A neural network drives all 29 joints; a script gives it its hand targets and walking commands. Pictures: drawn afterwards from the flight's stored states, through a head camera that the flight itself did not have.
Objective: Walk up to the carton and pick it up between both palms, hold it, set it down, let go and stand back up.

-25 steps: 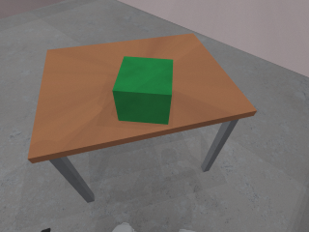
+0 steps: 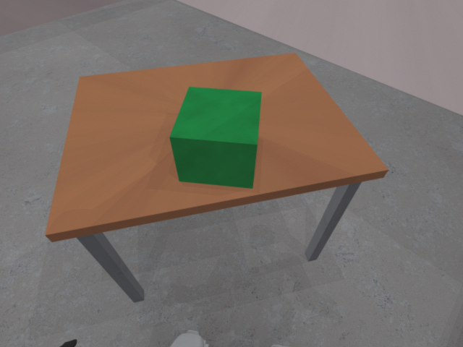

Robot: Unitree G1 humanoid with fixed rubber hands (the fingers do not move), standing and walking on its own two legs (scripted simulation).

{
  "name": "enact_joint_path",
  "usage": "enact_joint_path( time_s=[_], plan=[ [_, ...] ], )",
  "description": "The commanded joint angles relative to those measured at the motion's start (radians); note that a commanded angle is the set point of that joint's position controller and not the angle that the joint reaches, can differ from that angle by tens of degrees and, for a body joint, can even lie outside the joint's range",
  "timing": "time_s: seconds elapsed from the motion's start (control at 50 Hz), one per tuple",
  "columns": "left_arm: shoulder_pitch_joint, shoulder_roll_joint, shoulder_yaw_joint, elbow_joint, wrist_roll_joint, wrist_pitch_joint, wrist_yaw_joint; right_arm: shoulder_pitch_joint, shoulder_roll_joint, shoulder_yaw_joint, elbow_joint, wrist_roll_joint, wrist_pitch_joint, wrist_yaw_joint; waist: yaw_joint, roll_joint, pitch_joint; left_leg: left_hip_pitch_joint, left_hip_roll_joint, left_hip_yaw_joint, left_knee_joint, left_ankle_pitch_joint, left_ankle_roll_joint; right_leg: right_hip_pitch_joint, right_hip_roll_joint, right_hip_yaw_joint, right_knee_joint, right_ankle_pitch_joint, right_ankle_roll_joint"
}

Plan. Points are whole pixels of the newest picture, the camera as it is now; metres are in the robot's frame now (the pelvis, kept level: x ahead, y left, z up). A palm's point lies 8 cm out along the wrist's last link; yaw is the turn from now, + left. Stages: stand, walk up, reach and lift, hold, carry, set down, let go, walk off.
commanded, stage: walk up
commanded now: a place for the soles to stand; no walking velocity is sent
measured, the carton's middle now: (220, 136) +0.61 +0.06 -0.01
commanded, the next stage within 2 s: none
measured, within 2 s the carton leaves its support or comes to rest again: neither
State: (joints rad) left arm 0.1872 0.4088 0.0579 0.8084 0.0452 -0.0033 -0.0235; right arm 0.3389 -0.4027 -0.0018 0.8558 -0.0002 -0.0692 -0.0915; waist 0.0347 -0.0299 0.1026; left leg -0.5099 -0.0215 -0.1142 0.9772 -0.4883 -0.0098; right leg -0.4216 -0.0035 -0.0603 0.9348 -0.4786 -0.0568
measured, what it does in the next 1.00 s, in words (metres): steps on the spot: left foot, then left foot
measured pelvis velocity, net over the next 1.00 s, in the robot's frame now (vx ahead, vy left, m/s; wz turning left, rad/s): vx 0.01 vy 0.00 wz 0.02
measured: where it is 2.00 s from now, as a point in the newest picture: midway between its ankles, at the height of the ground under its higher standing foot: outside the picture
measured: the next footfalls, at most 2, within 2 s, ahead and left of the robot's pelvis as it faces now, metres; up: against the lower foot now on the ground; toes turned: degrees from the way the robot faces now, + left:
left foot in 0.16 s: +0.10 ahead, +0.16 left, +0.00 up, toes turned -5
left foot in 0.64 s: +0.09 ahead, +0.16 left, +0.00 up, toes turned +0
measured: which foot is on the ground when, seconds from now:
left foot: up 0.00-0.14, down 0.16-0.38, up 0.40-0.62, down 0.64-1.00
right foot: down 0.00-1.00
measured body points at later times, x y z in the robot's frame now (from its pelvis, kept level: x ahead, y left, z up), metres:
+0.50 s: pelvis -0.01 -0.01 +0.00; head +0.02 -0.01 +0.45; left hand +0.09 +0.32 -0.10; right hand +0.05 -0.33 -0.11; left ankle +0.06 +0.16 -0.67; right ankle +0.02 -0.09 -0.69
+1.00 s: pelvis +0.01 +0.00 +0.00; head +0.04 +0.01 +0.45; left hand +0.10 +0.33 -0.11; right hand +0.07 -0.32 -0.11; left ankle +0.06 +0.16 -0.68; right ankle +0.02 -0.09 -0.69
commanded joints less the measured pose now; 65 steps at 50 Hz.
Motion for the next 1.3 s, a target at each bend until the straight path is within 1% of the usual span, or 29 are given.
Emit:
enact_joint_path(
  time_s=[0.0, 0.06, 0.12, 0.14, 0.16, 0.2, 0.32, 0.36, 0.4, 0.46, 0.54, 0.6, 0.62, 0.66, 0.68, 0.8, 0.84, 0.86, 0.9, 0.94, 1.0, 1.02, 1.06, 1.1, 1.18, 1.2, 1.22, 1.24, 1.28],
  plan=[
    [-0.003, 0.254, 0.107, -0.067, -0.015, -0.026, 0.018, 0.031, -0.27, -0.089, -0.038, -0.022, -0.012, -0.003, 0.001, -0.102, -0.065, -0.22, 0.035, 0.088, 0.109, -0.05, 0.059, 0.284, -0.327, 0.377, -0.451, 0.378, -0.061],
    [-0.026, 0.258, 0.096, -0.077, -0.016, -0.021, 0.018, 0.039, -0.266, -0.086, -0.048, -0.004, -0.019, -0.001, 0.009, -0.114, -0.094, -0.153, 0.049, 0.112, -0.003, -0.044, 0.065, 0.272, -0.346, 0.362, -0.381, 0.422, -0.117],
    [-0.111, 0.236, 0.084, -0.111, -0.031, -0.007, 0.011, 0.132, -0.246, -0.083, 0.003, -0.014, -0.043, 0.001, -0.059, -0.055, -0.11, 0.133, 0.007, 0.136, -0.281, 0.253, 0.089, 0.084, -0.22, 0.164, -0.186, 0.421, -0.066],
    [-0.116, 0.205, 0.076, -0.114, -0.027, 0.0, 0.004, 0.162, -0.3, -0.102, 0.0, -0.034, -0.047, -0.005, -0.085, 0.039, -0.117, 0.236, 0.052, -0.086, -0.389, 0.208, 0.129, -0.024, -0.153, 0.117, -0.012, 0.378, -0.044],
    [-0.131, 0.181, 0.075, -0.135, -0.031, 0.003, 0.004, 0.18, -0.398, -0.121, -0.012, -0.04, -0.052, -0.013, -0.085, 0.22, -0.128, 0.292, 0.238, -0.507, -0.455, 0.371, 0.233, -0.171, -0.02, 0.071, 0.165, 0.157, 0.029],
    [-0.13, 0.215, 0.086, -0.125, -0.028, 0.02, 0.007, 0.148, -0.39, -0.117, -0.026, -0.024, -0.047, -0.02, -0.077, 0.17, -0.116, 0.309, 0.333, -0.739, -0.513, 0.257, 0.356, -0.242, -0.011, 0.172, 0.214, -0.264, 0.049],
    [0.061, 0.211, 0.109, -0.046, -0.011, 0.0, 0.001, -0.067, -0.325, -0.089, -0.058, -0.039, -0.013, -0.007, 0.036, 0.175, -0.097, -0.09, 0.172, -0.424, -0.362, 0.087, 0.211, 0.167, -0.047, 0.183, -0.226, -0.033, 0.009],
    [0.094, 0.315, 0.131, -0.026, 0.003, -0.012, 0.004, -0.085, -0.228, -0.07, -0.061, -0.013, -0.003, -0.007, 0.077, -0.197, 0.001, -0.376, -0.092, 0.025, 0.066, -0.048, 0.079, 0.284, -0.321, 0.56, -0.668, -0.367, -0.042],
    [0.013, 0.317, 0.134, -0.039, -0.012, -0.02, 0.006, -0.058, -0.274, -0.088, -0.037, -0.025, 0.001, -0.011, 0.03, -0.055, 0.017, -0.319, -0.008, 0.015, 0.173, -0.05, 0.048, 0.207, -0.372, 0.562, -0.636, -0.248, -0.056],
    [-0.027, 0.26, 0.117, -0.058, -0.021, -0.018, 0.011, 0.013, -0.276, -0.097, -0.027, -0.023, -0.006, -0.005, -0.003, -0.096, -0.051, -0.272, 0.015, 0.064, 0.132, -0.021, 0.055, 0.291, -0.309, 0.407, -0.537, 0.087, 0.004],
    [-0.015, 0.297, 0.109, -0.069, -0.013, -0.011, 0.013, 0.003, -0.279, -0.097, -0.042, -0.017, -0.005, -0.001, 0.023, -0.152, -0.049, -0.204, 0.043, 0.121, 0.066, -0.043, 0.051, 0.231, -0.363, 0.395, -0.475, 0.181, -0.095],
    [-0.129, 0.252, 0.085, -0.089, -0.021, -0.003, 0.002, 0.1, -0.254, -0.086, -0.008, -0.014, -0.029, 0.011, -0.055, -0.11, -0.07, 0.107, 0.02, 0.16, -0.195, 0.162, 0.072, 0.056, -0.258, 0.23, -0.318, 0.203, -0.105],
    [-0.157, 0.218, 0.073, -0.09, -0.018, 0.006, -0.004, 0.151, -0.273, -0.098, 0.014, -0.027, -0.039, 0.005, -0.09, -0.068, -0.101, 0.218, -0.007, 0.088, -0.302, 0.159, 0.095, -0.022, -0.207, 0.184, -0.21, 0.156, -0.089],
    [-0.13, 0.142, 0.065, -0.118, -0.033, 0.017, 0.001, 0.158, -0.411, -0.12, -0.014, -0.054, -0.046, -0.006, -0.084, 0.362, -0.118, 0.324, 0.285, -0.672, -0.549, 0.161, 0.281, -0.304, 0.023, 0.069, 0.173, -0.162, 0.023],
    [-0.151, 0.206, 0.074, -0.106, -0.023, 0.027, 0.007, 0.141, -0.402, -0.121, -0.013, -0.034, -0.045, -0.01, -0.075, 0.189, -0.093, 0.262, 0.314, -0.729, -0.545, 0.119, 0.321, -0.249, -0.021, 0.159, 0.188, -0.234, 0.031],
    [0.031, 0.202, 0.101, -0.032, -0.018, 0.002, -0.003, -0.072, -0.316, -0.082, -0.052, -0.036, -0.02, -0.004, 0.027, 0.13, -0.065, -0.117, 0.163, -0.422, -0.371, 0.108, 0.202, 0.139, -0.046, 0.202, -0.235, -0.067, -0.006],
    [0.081, 0.302, 0.128, -0.026, -0.002, -0.016, 0.006, -0.079, -0.222, -0.063, -0.063, -0.006, -0.014, -0.005, 0.07, -0.212, -0.025, -0.338, -0.067, 0.002, 0.04, 0.014, 0.075, 0.304, -0.304, 0.528, -0.59, -0.137, -0.051],
    [0.046, 0.305, 0.123, -0.038, -0.011, -0.019, 0.0, -0.07, -0.263, -0.076, -0.048, -0.015, -0.013, -0.014, 0.043, -0.157, -0.044, -0.304, -0.041, 0.07, 0.111, -0.082, 0.054, 0.252, -0.387, 0.542, -0.603, -0.068, -0.11],
    [0.0, 0.288, 0.113, -0.044, -0.017, -0.022, 0.005, -0.047, -0.273, -0.083, -0.047, -0.024, -0.018, -0.011, 0.026, -0.035, -0.05, -0.271, 0.006, 0.066, 0.132, -0.103, 0.056, 0.277, -0.39, 0.483, -0.501, 0.184, -0.143],
    [-0.003, 0.28, 0.104, -0.051, -0.017, -0.018, 0.012, -0.008, -0.283, -0.092, -0.044, -0.011, -0.024, -0.006, 0.006, -0.087, -0.066, -0.242, 0.035, 0.103, 0.1, -0.104, 0.062, 0.302, -0.373, 0.411, -0.418, 0.4, -0.146],
    [-0.102, 0.249, 0.085, -0.087, -0.024, -0.009, 0.001, 0.097, -0.267, -0.088, -0.017, -0.012, -0.043, 0.004, -0.047, -0.051, -0.12, 0.064, 0.03, 0.127, -0.194, 0.164, 0.079, 0.138, -0.301, 0.235, -0.258, 0.387, -0.138],
    [-0.129, 0.214, 0.074, -0.107, -0.026, -0.005, -0.001, 0.137, -0.279, -0.095, -0.004, -0.022, -0.052, 0.001, -0.065, 0.005, -0.11, 0.15, 0.057, -0.011, -0.279, 0.334, 0.114, 0.015, -0.202, 0.165, -0.154, 0.294, -0.069],
    [-0.119, 0.18, 0.08, -0.115, -0.034, 0.011, 0.0, 0.138, -0.405, -0.119, -0.018, -0.036, -0.056, -0.002, -0.062, 0.247, -0.127, 0.272, 0.251, -0.598, -0.463, 0.365, 0.276, -0.204, 0.009, 0.093, 0.14, -0.09, 0.024],
    [-0.127, 0.205, 0.077, -0.115, -0.031, 0.02, 0.003, 0.107, -0.377, -0.11, -0.037, -0.026, -0.055, -0.014, -0.064, 0.202, -0.119, 0.309, 0.297, -0.709, -0.476, 0.325, 0.325, -0.216, -0.012, 0.177, 0.116, -0.263, 0.022],
    [0.022, 0.191, 0.094, -0.035, -0.018, 0.0, -0.004, -0.065, -0.34, -0.088, -0.053, -0.028, -0.028, -0.013, 0.031, 0.125, -0.088, -0.036, 0.221, -0.485, -0.39, 0.237, 0.249, 0.098, -0.03, 0.153, -0.137, -0.017, 0.006],
    [0.062, 0.21, 0.109, -0.035, -0.011, -0.009, -0.001, -0.079, -0.301, -0.074, -0.053, -0.024, -0.025, -0.009, 0.054, 0.081, -0.079, -0.134, 0.154, -0.352, -0.269, 0.275, 0.191, 0.193, -0.087, 0.259, -0.319, -0.053, -0.014],
    [0.101, 0.273, 0.125, -0.025, -0.002, -0.019, 0.004, -0.077, -0.241, -0.067, -0.064, -0.012, -0.018, -0.006, 0.074, -0.117, -0.076, -0.305, -0.005, -0.093, 0.002, 0.207, 0.107, 0.338, -0.229, 0.433, -0.501, -0.063, -0.038],
    [0.046, 0.304, 0.122, -0.034, -0.006, -0.024, 0.005, -0.077, -0.237, -0.068, -0.065, -0.008, -0.018, -0.014, 0.049, -0.177, -0.049, -0.36, -0.073, 0.073, 0.09, -0.078, 0.07, 0.326, -0.364, 0.524, -0.575, 0.084, -0.091],
    [0.002, 0.302, 0.112, -0.038, -0.014, -0.026, 0.008, -0.052, -0.277, -0.081, -0.053, -0.013, -0.015, -0.013, 0.026, -0.055, -0.074, -0.269, 0.004, 0.059, 0.16, -0.117, 0.053, 0.288, -0.403, 0.482, -0.502, 0.24, -0.148]
  ],
)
